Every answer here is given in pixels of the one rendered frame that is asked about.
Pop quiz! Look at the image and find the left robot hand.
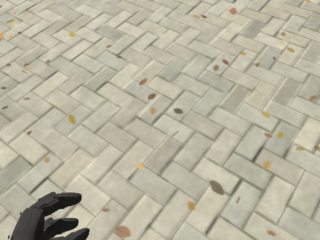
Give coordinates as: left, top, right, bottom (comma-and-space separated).
8, 192, 90, 240

